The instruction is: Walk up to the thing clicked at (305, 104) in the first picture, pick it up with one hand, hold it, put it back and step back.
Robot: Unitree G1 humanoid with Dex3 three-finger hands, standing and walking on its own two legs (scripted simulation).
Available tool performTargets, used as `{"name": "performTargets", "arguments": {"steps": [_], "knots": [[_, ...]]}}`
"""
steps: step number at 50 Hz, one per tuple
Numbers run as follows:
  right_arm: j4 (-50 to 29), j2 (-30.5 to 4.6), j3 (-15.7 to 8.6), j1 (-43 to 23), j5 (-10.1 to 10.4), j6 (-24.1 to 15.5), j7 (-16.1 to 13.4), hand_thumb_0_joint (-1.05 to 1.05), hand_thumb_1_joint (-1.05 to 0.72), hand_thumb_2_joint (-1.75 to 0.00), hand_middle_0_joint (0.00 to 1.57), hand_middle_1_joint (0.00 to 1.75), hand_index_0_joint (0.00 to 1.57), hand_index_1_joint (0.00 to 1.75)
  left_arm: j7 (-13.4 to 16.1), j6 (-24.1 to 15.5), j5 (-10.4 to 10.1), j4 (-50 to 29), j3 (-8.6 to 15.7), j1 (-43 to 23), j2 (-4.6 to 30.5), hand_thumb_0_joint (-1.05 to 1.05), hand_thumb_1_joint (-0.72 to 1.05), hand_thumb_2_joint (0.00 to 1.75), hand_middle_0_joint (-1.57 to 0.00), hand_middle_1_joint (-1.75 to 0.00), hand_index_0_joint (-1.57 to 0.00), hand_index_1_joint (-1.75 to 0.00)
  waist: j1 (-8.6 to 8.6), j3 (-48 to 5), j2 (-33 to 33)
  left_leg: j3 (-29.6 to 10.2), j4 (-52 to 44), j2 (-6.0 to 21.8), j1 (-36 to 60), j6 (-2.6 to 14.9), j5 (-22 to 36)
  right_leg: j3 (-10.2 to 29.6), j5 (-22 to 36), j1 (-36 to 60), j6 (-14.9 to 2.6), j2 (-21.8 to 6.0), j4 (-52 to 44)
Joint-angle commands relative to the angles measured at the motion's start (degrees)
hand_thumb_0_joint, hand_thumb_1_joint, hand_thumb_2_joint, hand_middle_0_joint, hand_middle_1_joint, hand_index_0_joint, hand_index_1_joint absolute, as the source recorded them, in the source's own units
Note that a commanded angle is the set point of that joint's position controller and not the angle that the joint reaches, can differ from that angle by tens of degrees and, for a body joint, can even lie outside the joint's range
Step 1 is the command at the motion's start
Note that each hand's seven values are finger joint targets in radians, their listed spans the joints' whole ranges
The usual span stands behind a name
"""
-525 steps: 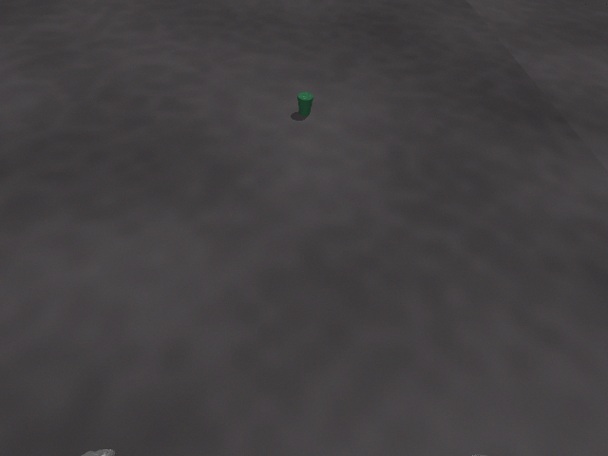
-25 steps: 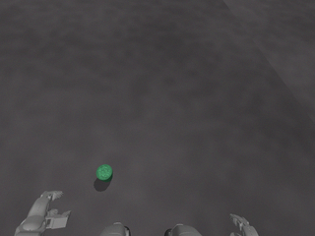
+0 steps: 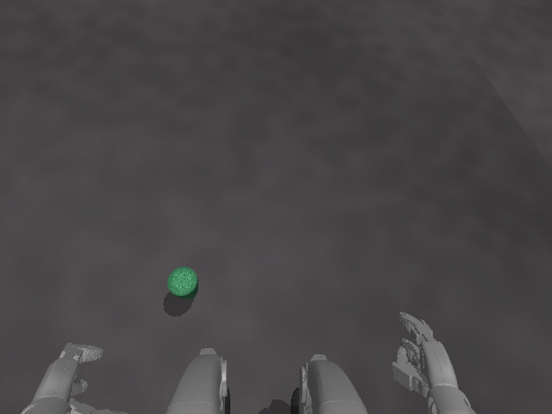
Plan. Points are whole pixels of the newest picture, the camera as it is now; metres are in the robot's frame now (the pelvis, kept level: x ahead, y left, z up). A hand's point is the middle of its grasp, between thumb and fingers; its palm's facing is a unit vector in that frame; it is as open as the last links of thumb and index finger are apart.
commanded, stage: rise first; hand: left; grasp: from above
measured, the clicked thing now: (185, 285) +0.44 +0.25 -0.63
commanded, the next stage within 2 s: none
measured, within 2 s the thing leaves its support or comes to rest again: neither
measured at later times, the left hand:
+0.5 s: hand (128, 333) +0.25 +0.29 -0.33, palm faces -0.43 -0.44 -0.79, open 14.0 cm
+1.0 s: hand (144, 305) +0.33 +0.30 -0.43, palm faces -0.46 -0.15 -0.88, open 14.0 cm
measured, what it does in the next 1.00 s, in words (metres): lowers itself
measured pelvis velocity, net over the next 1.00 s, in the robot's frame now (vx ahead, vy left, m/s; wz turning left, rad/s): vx -0.09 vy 0.00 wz -0.09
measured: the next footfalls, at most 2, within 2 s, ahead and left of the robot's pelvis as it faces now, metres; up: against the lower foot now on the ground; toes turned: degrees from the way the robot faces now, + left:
none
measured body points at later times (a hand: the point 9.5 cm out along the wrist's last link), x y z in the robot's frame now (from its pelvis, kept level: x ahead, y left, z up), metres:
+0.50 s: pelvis -0.05 -0.01 -0.19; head +0.15 +0.00 +0.21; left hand +0.27 +0.32 -0.28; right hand +0.12 -0.28 -0.33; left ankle +0.02 +0.12 -0.66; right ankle +0.00 -0.13 -0.66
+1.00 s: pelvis -0.09 +0.00 -0.29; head +0.13 +0.04 +0.10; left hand +0.35 +0.31 -0.38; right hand -0.02 -0.29 -0.41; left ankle +0.02 +0.12 -0.66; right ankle +0.00 -0.13 -0.66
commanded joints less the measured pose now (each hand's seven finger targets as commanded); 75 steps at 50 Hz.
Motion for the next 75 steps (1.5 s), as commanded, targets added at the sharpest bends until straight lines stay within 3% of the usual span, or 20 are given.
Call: {"name": "performTargets", "arguments": {"steps": [1,4,8,13,16,19,24,27,28,31,33,36,39,42,44,48,55,67,73,75], "knots": [[-7.03,-8.87,-2.98,0.7,0.22,-3.67,-1.06,0.0,-0.9,-0.9,0.2,0.3,0.2,0.3,1.25,-0.71,2.3,-6.86,3.3,-2.9,11.12,0.0,-0.52,0.93,-0.06,-1.13,-0.08,-1.1,-1.94,-13.21,3.06,-2.31,-4.34,-1.52,8.43,0.42,12.8,0.61,11.1,-0.85,-1.9,2.42,-4.0],[-6.65,-9.11,-2.89,-0.14,-0.22,-4.73,-0.65,0.0,-0.89,-0.9,0.2,0.3,0.2,0.3,1.31,-3.02,5.28,-3.22,4.09,-7.27,12.63,0.0,-0.52,0.93,-0.05,-1.11,-0.07,-1.1,-1.83,-13.08,3.19,-2.4,0.94,-1.62,2.08,0.45,9.75,0.8,8.28,-7.73,-1.93,2.3,1.92],[-6.24,-10.13,-3.49,-0.49,-0.38,-6.01,0.43,0.0,-0.87,-0.89,0.2,0.3,0.2,0.3,0.99,-8.21,10.08,-2.07,2.38,-12.1,12.75,0.0,-0.52,0.94,-0.05,-1.13,-0.07,-1.11,-1.72,-19.41,4.28,-2.83,8.05,-2.02,-3.91,0.29,8.08,1.11,6.56,-16.39,-2.15,2.03,10.41],[-4.36,-11.71,-4.0,-1.18,-0.2,-5.84,1.57,0.0,-0.87,-0.89,0.2,0.3,0.2,0.3,3.47,-14.57,18.09,0.32,4.66,-18.65,19.08,0.0,-0.53,0.97,-0.04,-1.13,-0.06,-1.12,-0.54,-27.21,5.91,-3.92,17.64,-1.99,-11.43,0.13,9.18,1.15,7.19,-26.66,-2.31,1.84,21.09],[-3.5,-12.65,-4.53,-1.21,0.11,-4.76,2.29,0.0,-0.88,-0.9,0.2,0.3,0.2,0.3,5.9,-15.93,21.89,2.5,6.2,-20.33,21.86,0.0,-0.54,0.98,-0.05,-1.13,-0.06,-1.12,0.89,-31.87,7.24,-4.38,22.13,-1.81,-13.19,-0.01,12.37,0.92,8.65,-31.87,-2.57,1.74,26.17],[-2.07,-13.1,-5.06,-0.54,0.28,-3.72,2.86,0.0,-0.89,-0.9,0.2,0.3,0.2,0.3,7.59,-16.35,24.74,3.45,6.43,-26.47,23.79,0.0,-0.55,0.99,-0.05,-1.12,-0.06,-1.11,0.58,-35.74,7.36,-4.8,26.44,-1.7,-15.63,0.0,13.4,0.49,9.12,-35.64,-2.6,1.71,30.02],[0.42,-12.97,-5.35,1.43,-0.42,-2.67,3.17,0.0,-0.9,-0.9,0.2,0.3,0.2,0.3,8.63,-17.39,28.26,6.81,6.95,-40.61,29.86,0.0,-0.54,0.98,-0.06,-1.12,-0.07,-1.11,-0.61,-42.1,4.29,-2.2,35.4,-2.07,-25.18,1.45,8.03,1.4,6.94,-35.98,-1.94,1.98,32.01],[1.44,-12.64,-5.34,2.3,-0.95,-1.98,3.24,0.0,-0.87,-0.9,0.2,0.3,0.2,0.3,8.37,-18.17,30.28,12.25,6.68,-43.62,31.67,0.0,-0.51,0.98,-0.04,-1.12,-0.06,-1.1,-0.42,-41.67,0.32,-1.17,38.78,-2.09,-33.33,1.89,2.32,2.45,2.67,-33.94,-1.3,2.06,31.84],[1.81,-12.51,-5.21,2.69,-0.99,-1.71,3.26,0.0,-0.87,-0.9,0.2,0.3,0.2,0.3,8.15,-18.46,31.07,13.27,5.92,-45.45,31.14,0.0,-0.52,1.0,-0.05,-1.11,-0.06,-1.1,-1.19,-41.99,-0.12,-1.01,39.48,-2.1,-34.78,1.94,1.59,2.28,2.35,-34.13,-1.31,2.22,32.24],[2.31,-12.93,-5.28,2.94,-1.35,-0.79,3.3,0.0,-0.86,-0.9,0.2,0.3,0.2,0.3,7.5,-19.36,33.04,15.06,6.22,-50.19,34.33,0.0,-0.53,1.01,-0.04,-1.11,-0.05,-1.1,-1.1,-41.39,0.59,-1.06,40.83,-2.0,-37.46,1.94,-1.18,2.03,-1.0,-36.68,-1.54,2.47,33.42],[2.7,-12.96,-5.14,3.35,-1.41,-0.24,3.56,0.0,-0.87,-0.9,0.2,0.3,0.2,0.3,7.34,-20.05,34.65,17.25,5.82,-51.39,34.46,0.0,-0.53,1.02,-0.04,-1.1,-0.05,-1.09,-1.33,-39.95,0.65,-1.32,41.74,-2.05,-39.9,2.02,-3.92,1.35,-4.32,-39.4,-1.88,2.89,34.58],[3.23,-13.09,-4.55,3.19,-1.71,0.56,3.68,0.0,-0.88,-0.9,0.2,0.3,0.2,0.3,8.39,-21.84,37.58,18.31,7.39,-55.06,38.76,0.0,-0.54,1.01,-0.05,-1.09,-0.06,-1.08,-0.73,-38.66,3.37,-1.76,42.65,-2.07,-41.64,1.87,-6.34,0.19,-6.93,-43.23,-2.54,3.27,37.48],[4.35,-13.21,-3.94,3.3,-2.19,1.4,3.99,0.0,-0.88,-0.9,0.2,0.3,0.2,0.3,9.89,-23.56,40.77,21.2,6.1,-57.17,37.51,0.0,-0.53,1.01,-0.05,-1.09,-0.06,-1.08,-1.6,-34.81,7.25,-3.54,42.35,-1.74,-41.36,1.46,-8.7,-1.7,-7.48,-49.55,-2.98,3.34,41.16],[5.14,-13.79,-3.78,3.92,-2.75,2.3,4.32,0.0,-0.89,-0.9,0.2,0.3,0.2,0.3,12.05,-24.64,43.5,22.41,6.22,-60.3,38.79,0.0,-0.54,1.01,-0.05,-1.07,-0.06,-1.06,-2.35,-35.4,8.76,-4.31,43.56,-1.52,-40.32,1.24,-7.65,-2.56,-6.07,-52.86,-3.14,3.35,43.4],[5.67,-13.89,-3.7,4.53,-3.1,2.8,4.57,0.0,-0.9,-0.9,0.2,0.3,0.2,0.3,13.57,-24.78,45.1,23.69,5.19,-61.94,37.85,0.0,-0.55,1.02,-0.05,-1.05,-0.06,-1.05,-3.15,-35.27,9.61,-4.21,44.57,-1.49,-40.15,1.1,-7.1,-2.86,-5.69,-54.66,-3.14,3.32,44.03],[6.87,-14.73,-3.73,5.42,-3.84,3.52,5.05,0.0,-0.9,-0.9,0.2,0.3,0.2,0.3,16.05,-24.31,47.34,24.91,3.83,-66.25,37.89,0.0,-0.55,1.01,-0.06,-1.03,-0.06,-1.03,-4.15,-36.38,12.63,-5.72,45.46,-0.99,-37.58,0.51,-5.94,-3.8,-4.09,-58.06,-3.16,2.94,46.92],[7.82,-15.15,-3.79,6.33,-4.67,4.56,5.6,0.0,-0.91,-0.91,0.2,0.3,0.2,0.3,17.78,-22.72,50.61,27.35,1.95,-71.06,38.27,0.0,-0.56,1.01,-0.06,-1.02,-0.06,-1.02,-5.07,-37.23,14.76,-6.53,47.32,-1.02,-37.2,0.27,-4.73,-4.48,-2.91,-61.17,-3.24,2.75,49.85],[8.28,-14.46,-2.23,7.01,-6.29,5.97,7.08,0.0,-0.92,-0.91,0.2,0.3,0.2,0.3,18.9,-23.75,54.61,32.97,2.79,-72.73,40.82,0.0,-0.56,1.0,-0.07,-1.03,-0.07,-1.03,-6.14,-37.24,10.35,-4.04,53.89,-1.63,-44.36,1.46,-1.03,-3.61,0.47,-57.92,-2.7,3.36,50.88],[8.71,-14.51,-2.06,6.97,-7.05,6.36,7.52,0.0,-0.92,-0.91,0.2,0.3,0.2,0.3,20.29,-25.12,56.15,33.15,3.43,-74.3,42.02,0.0,-0.56,1.0,-0.06,-1.04,-0.07,-1.03,-6.09,-37.78,11.88,-4.03,55.34,-1.45,-44.89,1.34,-1.39,-3.88,0.0,-59.11,-2.87,3.7,52.46],[8.83,-14.65,-2.0,7.1,-7.32,6.32,7.56,0.0,-0.92,-0.91,0.2,0.3,0.2,0.3,20.68,-25.42,56.35,33.05,3.14,-75.82,41.7,0.0,-0.57,1.01,-0.06,-1.05,-0.06,-1.04,-6.93,-37.95,12.22,-4.15,56.02,-1.38,-45.23,1.44,-1.0,-4.2,0.49,-59.43,-2.79,3.96,52.76]]}}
